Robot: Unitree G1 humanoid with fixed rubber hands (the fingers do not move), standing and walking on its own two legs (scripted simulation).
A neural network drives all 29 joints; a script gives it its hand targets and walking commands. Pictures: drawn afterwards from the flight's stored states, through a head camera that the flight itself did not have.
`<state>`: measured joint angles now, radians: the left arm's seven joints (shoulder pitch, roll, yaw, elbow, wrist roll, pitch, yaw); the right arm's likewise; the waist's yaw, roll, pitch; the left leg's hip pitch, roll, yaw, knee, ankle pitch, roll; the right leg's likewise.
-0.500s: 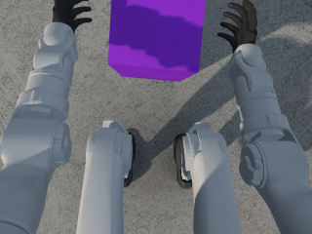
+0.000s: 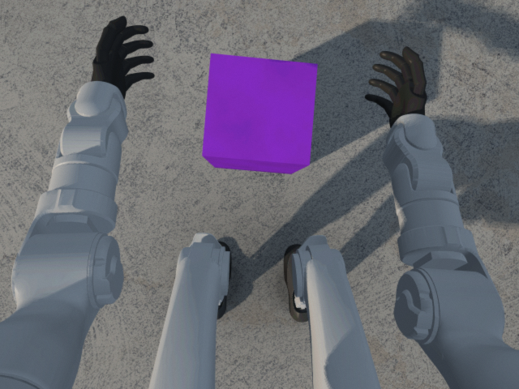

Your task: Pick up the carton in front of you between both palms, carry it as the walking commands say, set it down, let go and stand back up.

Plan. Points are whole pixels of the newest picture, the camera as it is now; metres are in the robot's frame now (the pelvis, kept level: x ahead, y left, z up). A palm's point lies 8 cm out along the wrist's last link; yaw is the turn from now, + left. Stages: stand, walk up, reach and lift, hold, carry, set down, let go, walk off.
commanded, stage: set down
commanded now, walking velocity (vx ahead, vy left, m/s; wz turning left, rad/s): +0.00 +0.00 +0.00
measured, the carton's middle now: (257, 124) +0.53 +0.01 -0.41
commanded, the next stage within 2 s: let go in 0.26 s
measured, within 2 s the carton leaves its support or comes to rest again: neither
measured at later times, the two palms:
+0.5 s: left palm (38, 82) +0.46 +0.23 +0.02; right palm (476, 116) +0.44 -0.19 +0.02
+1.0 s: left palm out of the picture +0.31 +0.23 +0.14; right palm out of the picture +0.30 -0.23 +0.15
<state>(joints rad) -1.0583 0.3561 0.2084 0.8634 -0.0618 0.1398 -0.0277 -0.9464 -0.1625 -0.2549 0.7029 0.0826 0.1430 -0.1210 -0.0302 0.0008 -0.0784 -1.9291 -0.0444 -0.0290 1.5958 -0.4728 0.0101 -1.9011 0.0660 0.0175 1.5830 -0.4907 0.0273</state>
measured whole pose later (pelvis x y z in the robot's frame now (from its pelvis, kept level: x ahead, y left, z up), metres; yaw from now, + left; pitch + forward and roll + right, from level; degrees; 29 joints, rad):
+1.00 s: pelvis +0.11 -0.01 +0.23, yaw +2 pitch +14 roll +0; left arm 0.09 0.20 0.08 0.52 0.00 -0.03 -0.03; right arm 0.14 -0.19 -0.06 0.47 0.01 -0.03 0.05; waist -0.02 -0.01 -0.04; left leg -0.49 -0.03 -0.05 0.52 -0.27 0.01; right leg -0.47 0.04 0.05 0.52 -0.28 -0.01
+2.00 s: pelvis +0.15 -0.01 +0.22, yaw +7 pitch +4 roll +0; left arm 0.34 0.26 0.01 0.69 0.02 -0.03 0.03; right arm 0.32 -0.26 0.00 0.75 -0.02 -0.05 -0.02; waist 0.02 0.01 -0.10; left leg -0.29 -0.05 -0.11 0.61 -0.38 0.00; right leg -0.24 -0.01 -0.06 0.60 -0.42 -0.02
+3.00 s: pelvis +0.13 -0.02 +0.22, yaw +11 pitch +0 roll +0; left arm 0.40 0.24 0.00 0.87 0.02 0.02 0.04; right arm 0.31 -0.24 0.02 0.88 -0.01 0.01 -0.04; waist 0.02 0.00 -0.01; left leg -0.26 -0.06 -0.16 0.61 -0.35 -0.01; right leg -0.17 -0.02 -0.13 0.56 -0.40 -0.02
